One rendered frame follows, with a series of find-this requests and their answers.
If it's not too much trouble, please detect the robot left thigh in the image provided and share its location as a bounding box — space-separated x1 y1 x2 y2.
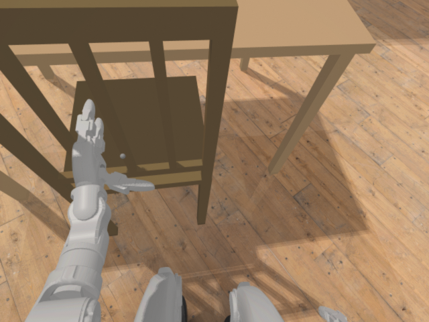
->
134 272 182 322

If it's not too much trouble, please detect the robot thigh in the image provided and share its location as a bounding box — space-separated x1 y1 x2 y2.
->
134 272 182 322
229 286 284 322

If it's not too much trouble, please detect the robot right thigh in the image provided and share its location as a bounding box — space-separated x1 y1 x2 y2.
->
229 286 284 322

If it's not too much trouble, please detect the right robot hand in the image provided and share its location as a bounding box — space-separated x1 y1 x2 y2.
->
318 306 348 322

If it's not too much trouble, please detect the robot left forearm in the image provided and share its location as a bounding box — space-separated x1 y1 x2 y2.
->
25 184 111 322

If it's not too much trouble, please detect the left robot upper arm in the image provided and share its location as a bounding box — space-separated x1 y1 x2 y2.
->
27 297 101 322

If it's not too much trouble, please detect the table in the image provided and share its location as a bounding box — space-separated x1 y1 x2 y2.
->
0 0 377 201

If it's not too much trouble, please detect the chair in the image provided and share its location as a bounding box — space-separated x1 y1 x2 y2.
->
0 0 239 236

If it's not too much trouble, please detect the left robot hand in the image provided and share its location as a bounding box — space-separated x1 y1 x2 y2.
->
72 99 155 195

